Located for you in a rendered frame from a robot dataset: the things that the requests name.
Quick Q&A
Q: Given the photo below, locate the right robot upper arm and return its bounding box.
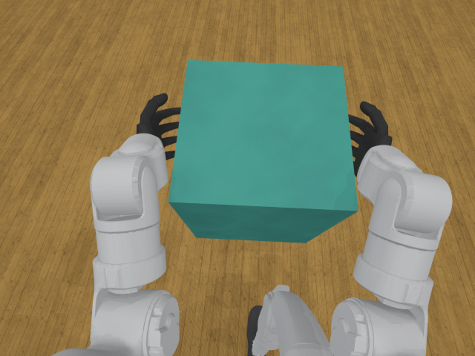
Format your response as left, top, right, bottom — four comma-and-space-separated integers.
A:
330, 297, 425, 356

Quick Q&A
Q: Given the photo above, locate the left robot upper arm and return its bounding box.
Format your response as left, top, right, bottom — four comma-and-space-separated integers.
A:
52, 289, 180, 356

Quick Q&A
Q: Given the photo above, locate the left robot hand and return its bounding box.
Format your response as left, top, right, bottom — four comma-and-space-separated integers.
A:
137, 93, 181, 160

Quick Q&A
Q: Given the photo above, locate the carton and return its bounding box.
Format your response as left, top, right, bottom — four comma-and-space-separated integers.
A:
168, 60, 358, 243

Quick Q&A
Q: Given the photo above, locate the right robot hand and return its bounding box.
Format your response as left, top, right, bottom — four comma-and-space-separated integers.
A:
348, 101, 392, 177

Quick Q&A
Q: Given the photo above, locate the robot left forearm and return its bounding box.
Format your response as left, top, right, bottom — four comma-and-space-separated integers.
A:
90, 133, 168, 332

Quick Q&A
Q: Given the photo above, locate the robot right forearm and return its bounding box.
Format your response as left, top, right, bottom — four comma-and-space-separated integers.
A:
353, 145, 453, 356

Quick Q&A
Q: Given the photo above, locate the robot right shin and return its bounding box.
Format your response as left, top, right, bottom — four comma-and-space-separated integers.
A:
252, 285, 289, 356

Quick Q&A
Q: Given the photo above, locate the robot right thigh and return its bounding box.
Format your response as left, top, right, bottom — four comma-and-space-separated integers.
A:
263, 291, 333, 356

